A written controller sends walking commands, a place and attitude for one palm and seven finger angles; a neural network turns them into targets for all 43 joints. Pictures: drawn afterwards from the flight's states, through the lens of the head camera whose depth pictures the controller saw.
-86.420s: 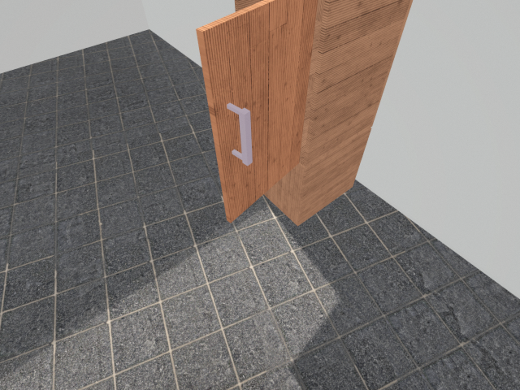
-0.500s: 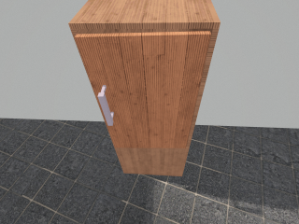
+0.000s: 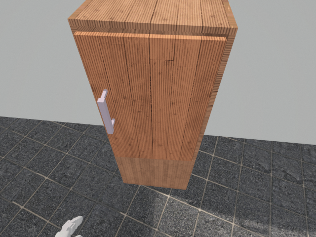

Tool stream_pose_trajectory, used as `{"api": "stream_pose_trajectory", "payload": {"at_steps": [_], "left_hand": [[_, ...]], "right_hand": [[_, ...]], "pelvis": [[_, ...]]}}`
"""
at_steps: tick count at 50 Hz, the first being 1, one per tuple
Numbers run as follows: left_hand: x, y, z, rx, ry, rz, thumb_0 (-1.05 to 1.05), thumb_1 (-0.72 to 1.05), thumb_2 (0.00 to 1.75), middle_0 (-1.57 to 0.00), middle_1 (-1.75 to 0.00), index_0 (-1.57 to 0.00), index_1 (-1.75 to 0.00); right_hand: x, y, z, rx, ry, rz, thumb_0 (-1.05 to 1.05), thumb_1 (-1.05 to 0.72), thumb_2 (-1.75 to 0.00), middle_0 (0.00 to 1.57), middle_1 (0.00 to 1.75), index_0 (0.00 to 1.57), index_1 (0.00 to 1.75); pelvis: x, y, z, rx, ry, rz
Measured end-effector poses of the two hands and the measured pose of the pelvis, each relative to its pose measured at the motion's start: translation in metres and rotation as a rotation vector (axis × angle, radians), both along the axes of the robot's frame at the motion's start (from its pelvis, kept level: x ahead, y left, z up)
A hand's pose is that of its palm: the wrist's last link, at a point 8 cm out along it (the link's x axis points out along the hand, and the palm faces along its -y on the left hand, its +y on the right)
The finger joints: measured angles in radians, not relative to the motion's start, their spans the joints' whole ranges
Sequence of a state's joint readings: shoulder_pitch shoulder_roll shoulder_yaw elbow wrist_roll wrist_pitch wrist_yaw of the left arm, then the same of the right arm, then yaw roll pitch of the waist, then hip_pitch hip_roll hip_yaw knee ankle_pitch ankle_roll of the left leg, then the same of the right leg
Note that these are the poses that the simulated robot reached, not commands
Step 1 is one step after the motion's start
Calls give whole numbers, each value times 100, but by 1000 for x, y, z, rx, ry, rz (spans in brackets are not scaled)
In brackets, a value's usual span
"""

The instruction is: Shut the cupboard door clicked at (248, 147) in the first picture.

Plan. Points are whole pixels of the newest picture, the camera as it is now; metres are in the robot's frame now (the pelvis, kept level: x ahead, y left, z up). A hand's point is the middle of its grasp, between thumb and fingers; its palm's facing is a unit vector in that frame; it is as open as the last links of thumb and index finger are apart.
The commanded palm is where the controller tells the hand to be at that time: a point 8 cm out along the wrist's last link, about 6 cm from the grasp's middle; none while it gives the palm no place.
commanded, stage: raise the hand and make a fist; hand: left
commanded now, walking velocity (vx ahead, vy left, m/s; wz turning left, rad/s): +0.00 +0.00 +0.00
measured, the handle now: (107, 112) +0.48 +0.19 +0.01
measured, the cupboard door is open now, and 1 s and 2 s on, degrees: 2 2 2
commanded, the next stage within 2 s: bring the fist close to the handle in 1.84 s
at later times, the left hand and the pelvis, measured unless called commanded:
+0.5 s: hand (77, 235) +0.13 +0.19 -0.02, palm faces +0.02 -1.00 -0.07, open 5.4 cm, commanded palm +0.11 +0.24 -0.04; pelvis -0.05 +0.00 -0.11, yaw +5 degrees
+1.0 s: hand (80, 229) +0.15 +0.19 -0.03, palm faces -0.10 -0.99 -0.05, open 3.3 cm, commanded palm +0.13 +0.26 -0.01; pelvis -0.05 +0.02 -0.09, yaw +4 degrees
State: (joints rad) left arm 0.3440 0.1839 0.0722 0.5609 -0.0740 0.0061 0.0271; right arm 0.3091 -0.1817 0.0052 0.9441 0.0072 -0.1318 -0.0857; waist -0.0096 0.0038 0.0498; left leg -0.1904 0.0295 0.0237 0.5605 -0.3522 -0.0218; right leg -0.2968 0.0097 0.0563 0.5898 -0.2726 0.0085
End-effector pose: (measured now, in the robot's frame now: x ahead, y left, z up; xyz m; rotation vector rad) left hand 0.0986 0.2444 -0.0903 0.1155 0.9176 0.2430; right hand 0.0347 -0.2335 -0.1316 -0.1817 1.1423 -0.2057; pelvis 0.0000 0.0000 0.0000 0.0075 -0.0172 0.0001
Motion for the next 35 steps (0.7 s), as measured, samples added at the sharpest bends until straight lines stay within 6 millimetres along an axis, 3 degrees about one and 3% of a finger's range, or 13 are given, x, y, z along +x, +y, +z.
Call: {"api": "stream_pose_trajectory", "payload": {"at_steps": [4, 7, 10, 13, 16, 18, 21, 26, 30, 35], "left_hand": [[58, 2, 79, 15, -512, 15, 2, 91, 90, -22, -33, -23, -32], [73, -5, 105, -25, -782, -54, 1, 91, 90, -25, -36, -26, -36], [59, -16, 92, -86, -907, -165, 0, 91, 90, -29, -41, -30, -40], [30, -23, 53, -137, -864, -266, 0, 91, 90, -34, -46, -34, -45], [0, -18, 19, -159, -788, -255, 1, 90, 90, -40, -51, -40, -51], [-11, -8, 14, -132, -796, -213, 1, 90, 90, -43, -55, -44, -55], [-11, 5, 33, -56, -904, -187, 2, 90, 90, -49, -61, -49, -61], [22, -1, 71, -40, -1047, -311, 2, 90, 91, -57, -71, -58, -71], [43, -14, 62, -135, -874, -402, 2, 90, 90, -64, -79, -65, -79], [34, 5, 54, -144, -725, -281, 2, 90, 90, -74, -89, -74, -89]], "right_hand": [[50, -12, 18, -26, -285, 48, 1, -91, -90, 20, 30, 20, 30], [92, -16, 33, -35, -473, 95, 1, -91, -90, 20, 30, 20, 29], [127, -17, 46, -56, -604, 178, 1, -91, -90, 20, 30, 20, 29], [154, -14, 50, -84, -689, 273, 1, -91, -90, 20, 30, 20, 29], [172, -6, 42, -103, -732, 343, 1, -91, -90, 20, 30, 20, 30], [179, 3, 32, -97, -739, 373, 1, -91, -90, 20, 30, 20, 30], [178, 22, 10, -62, -716, 398, 1, -91, -90, 20, 30, 20, 30], [150, 52, -25, 36, -625, 368, 1, -91, -90, 20, 30, 20, 30], [112, 59, -36, 94, -527, 267, 2, -90, -90, 20, 31, 20, 30], [74, 45, -31, 59, -442, 174, 2, -90, -90, 20, 31, 21, 30]], "pelvis": [[-1, 2, -6, -4, 31, 54], [-9, 0, -17, 3, 82, 60], [-20, -3, -35, 9, 133, 58], [-30, -6, -57, 7, 181, 62], [-38, -7, -80, -3, 222, 71], [-42, -7, -92, -19, 232, 80], [-47, -5, -105, -44, 233, 92], [-56, 0, -111, -68, 232, 97], [-57, 6, -102, -56, 238, 82], [-52, 12, -88, -40, 237, 64]]}}
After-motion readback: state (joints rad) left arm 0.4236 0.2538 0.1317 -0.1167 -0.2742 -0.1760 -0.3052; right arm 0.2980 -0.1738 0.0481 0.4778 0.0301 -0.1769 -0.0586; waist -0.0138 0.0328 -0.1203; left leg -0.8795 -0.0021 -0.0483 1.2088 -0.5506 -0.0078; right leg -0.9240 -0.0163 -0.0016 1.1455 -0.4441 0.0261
